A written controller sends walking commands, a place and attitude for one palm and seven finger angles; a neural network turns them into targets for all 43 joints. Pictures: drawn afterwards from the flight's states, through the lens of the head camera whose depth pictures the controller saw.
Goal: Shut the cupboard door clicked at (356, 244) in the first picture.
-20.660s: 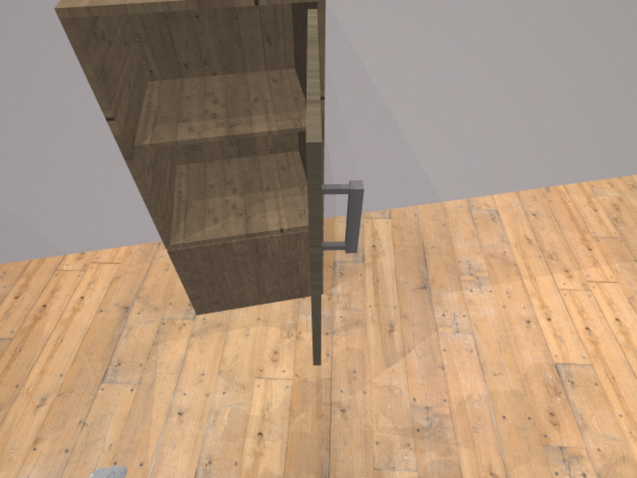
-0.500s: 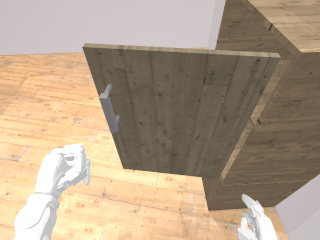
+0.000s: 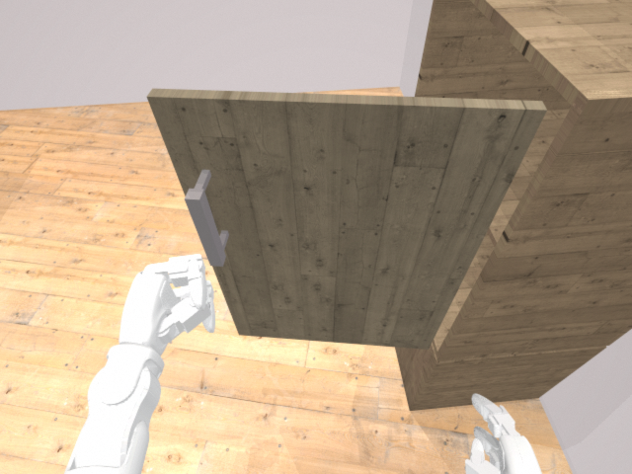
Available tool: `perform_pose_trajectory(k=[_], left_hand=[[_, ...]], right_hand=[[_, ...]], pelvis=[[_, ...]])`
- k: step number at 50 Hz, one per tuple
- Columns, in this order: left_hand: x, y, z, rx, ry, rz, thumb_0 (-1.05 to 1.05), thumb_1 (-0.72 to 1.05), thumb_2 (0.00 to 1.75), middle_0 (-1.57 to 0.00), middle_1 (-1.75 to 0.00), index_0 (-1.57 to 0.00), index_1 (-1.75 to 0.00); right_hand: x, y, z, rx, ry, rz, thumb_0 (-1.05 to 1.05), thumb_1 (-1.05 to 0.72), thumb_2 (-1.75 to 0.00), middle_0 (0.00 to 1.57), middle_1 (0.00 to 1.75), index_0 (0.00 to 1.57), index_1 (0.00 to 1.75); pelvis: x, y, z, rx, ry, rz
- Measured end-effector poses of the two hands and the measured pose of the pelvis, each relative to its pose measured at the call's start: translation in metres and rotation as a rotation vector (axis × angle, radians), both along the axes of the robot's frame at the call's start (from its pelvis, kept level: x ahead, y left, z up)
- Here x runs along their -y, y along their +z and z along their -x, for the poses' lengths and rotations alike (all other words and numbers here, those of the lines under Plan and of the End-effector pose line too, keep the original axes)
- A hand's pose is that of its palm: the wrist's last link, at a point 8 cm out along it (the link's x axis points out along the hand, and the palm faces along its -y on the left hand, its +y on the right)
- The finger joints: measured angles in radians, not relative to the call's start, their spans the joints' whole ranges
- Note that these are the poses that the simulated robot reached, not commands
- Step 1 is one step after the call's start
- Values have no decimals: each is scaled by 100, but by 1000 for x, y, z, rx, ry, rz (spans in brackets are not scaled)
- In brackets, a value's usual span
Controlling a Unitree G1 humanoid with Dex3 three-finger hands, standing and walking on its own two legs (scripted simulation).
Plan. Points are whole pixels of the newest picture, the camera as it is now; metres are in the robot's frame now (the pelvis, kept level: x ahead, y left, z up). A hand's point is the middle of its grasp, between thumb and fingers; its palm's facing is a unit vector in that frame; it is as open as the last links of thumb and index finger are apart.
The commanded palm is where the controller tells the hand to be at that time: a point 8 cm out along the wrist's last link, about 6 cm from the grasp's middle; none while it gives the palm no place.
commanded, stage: bring the fist close to the handle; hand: left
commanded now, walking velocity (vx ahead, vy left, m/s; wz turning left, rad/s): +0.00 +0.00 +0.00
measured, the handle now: (211, 220) +0.42 +0.17 +0.09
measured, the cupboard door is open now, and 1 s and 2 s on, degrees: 80 80 67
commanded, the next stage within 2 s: push the door shut along its arc in 0.70 s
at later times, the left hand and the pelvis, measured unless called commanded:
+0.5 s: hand (233, 277) +0.33 +0.12 +0.09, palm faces -0.03 -1.00 -0.04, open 3.1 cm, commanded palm +0.30 +0.18 +0.09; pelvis +0.00 -0.01 +0.00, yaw -1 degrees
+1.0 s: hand (233, 274) +0.33 +0.12 +0.09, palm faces -0.07 -1.00 -0.05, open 3.1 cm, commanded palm +0.33 +0.17 +0.09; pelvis -0.01 -0.01 +0.00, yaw +0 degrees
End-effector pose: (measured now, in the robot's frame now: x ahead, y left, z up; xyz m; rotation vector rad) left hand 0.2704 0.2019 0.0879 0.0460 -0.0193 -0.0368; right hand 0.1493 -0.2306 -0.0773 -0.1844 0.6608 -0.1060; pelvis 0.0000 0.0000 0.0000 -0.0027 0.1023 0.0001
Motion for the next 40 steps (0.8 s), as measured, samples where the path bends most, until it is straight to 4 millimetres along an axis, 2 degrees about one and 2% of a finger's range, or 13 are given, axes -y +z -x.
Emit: perform_pose_trajectory(k=[10,20,29,40], left_hand=[[9,2,-22,-2,0,10,2,90,90,-130,-150,-130,-150],[28,2,-40,-3,-11,15,1,90,90,-130,-150,-130,-150],[20,1,-35,-4,21,4,2,90,90,-130,-150,-130,-149],[18,1,-32,1,11,11,1,90,90,-130,-150,-130,-150]], right_hand=[[2,-1,0,-25,-9,-10,2,-91,-90,20,30,20,30],[8,-7,9,-75,-26,-12,2,-91,-90,20,30,20,30],[15,-7,16,-100,-45,-20,2,-91,-90,20,30,20,30],[21,-6,13,-88,-42,-7,2,-91,-90,20,30,20,30]], pelvis=[[2,2,-2,-2,-4,-2],[4,3,-1,-3,-11,-8],[9,5,-2,4,-17,-11],[12,5,2,7,-8,-12]])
